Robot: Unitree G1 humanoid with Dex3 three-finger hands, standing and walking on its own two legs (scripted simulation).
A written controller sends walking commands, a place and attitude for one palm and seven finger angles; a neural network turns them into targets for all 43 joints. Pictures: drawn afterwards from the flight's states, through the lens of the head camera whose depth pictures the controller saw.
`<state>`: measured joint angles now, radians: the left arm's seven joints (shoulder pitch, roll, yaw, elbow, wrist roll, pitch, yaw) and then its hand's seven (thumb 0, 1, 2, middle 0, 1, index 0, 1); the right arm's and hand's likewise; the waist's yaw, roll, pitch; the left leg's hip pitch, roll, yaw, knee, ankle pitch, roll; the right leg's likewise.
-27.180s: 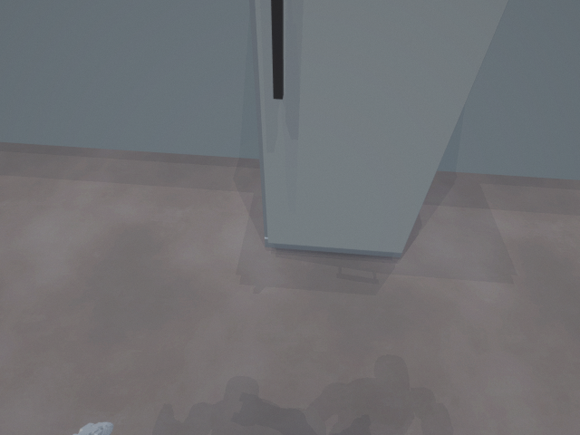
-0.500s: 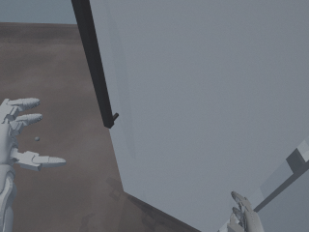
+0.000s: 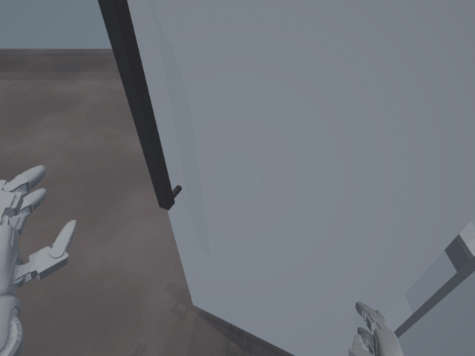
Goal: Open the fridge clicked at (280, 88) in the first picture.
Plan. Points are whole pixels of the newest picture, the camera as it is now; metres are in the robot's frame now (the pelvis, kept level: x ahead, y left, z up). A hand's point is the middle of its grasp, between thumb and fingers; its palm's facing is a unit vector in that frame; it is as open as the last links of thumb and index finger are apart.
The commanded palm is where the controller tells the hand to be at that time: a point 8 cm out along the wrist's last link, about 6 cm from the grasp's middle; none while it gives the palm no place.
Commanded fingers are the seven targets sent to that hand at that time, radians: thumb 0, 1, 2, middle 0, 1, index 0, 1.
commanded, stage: draw the hand back to the body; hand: left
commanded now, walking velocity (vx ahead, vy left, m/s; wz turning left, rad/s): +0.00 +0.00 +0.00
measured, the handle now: (149, 102) +0.42 +0.20 +0.24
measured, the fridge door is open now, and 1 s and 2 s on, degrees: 66 66 66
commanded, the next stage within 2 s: step back with the hand held close in 0.42 s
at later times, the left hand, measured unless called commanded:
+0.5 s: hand (61, 255) +0.18 +0.25 +0.16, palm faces +0.48 -0.78 -0.39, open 7.4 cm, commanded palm +0.13 +0.29 +0.18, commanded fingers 0.00 0.90 0.90 -0.20 -0.30 -0.20 -0.30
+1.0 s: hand (32, 271) +0.16 +0.28 +0.16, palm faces +0.41 -0.77 -0.49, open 7.4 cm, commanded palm +0.10 +0.31 +0.18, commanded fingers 0.00 0.90 0.90 -0.20 -0.30 -0.20 -0.30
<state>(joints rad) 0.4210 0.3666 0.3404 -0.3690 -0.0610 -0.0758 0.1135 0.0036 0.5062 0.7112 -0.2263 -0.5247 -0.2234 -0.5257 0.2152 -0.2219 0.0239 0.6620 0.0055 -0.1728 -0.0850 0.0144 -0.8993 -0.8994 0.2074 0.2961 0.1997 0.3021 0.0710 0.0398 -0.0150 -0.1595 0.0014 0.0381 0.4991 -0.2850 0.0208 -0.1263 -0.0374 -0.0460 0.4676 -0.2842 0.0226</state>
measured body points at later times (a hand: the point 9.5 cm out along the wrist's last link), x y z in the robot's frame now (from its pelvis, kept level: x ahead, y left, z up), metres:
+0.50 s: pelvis +0.00 -0.02 +0.00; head -0.03 -0.03 +0.45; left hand +0.15 +0.29 +0.18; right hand +0.19 -0.23 -0.08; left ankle -0.01 +0.10 -0.74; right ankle -0.02 -0.13 -0.74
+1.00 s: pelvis -0.05 +0.01 -0.01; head -0.02 +0.03 +0.44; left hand +0.13 +0.32 +0.19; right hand +0.12 -0.22 -0.08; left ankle -0.01 +0.10 -0.74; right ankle -0.02 -0.13 -0.74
